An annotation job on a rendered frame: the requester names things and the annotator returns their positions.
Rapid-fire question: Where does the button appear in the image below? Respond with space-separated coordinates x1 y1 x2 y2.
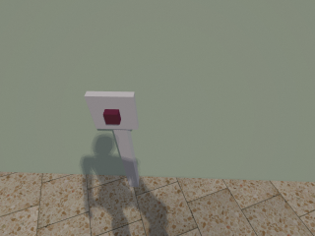
103 109 121 125

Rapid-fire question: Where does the panel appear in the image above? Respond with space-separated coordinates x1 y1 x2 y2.
84 90 140 187

